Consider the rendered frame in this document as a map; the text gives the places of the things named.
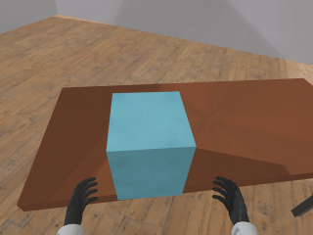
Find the right robot hand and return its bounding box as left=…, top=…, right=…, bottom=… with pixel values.
left=211, top=176, right=249, bottom=225

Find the right robot forearm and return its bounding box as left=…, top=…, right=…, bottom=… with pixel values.
left=231, top=221, right=257, bottom=235

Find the left robot forearm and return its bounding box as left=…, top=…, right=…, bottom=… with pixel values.
left=57, top=224, right=84, bottom=235

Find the carton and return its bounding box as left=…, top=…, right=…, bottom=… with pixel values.
left=106, top=91, right=197, bottom=201

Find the left robot hand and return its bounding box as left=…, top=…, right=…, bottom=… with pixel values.
left=64, top=177, right=98, bottom=226

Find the table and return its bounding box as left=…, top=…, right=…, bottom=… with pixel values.
left=17, top=78, right=313, bottom=217

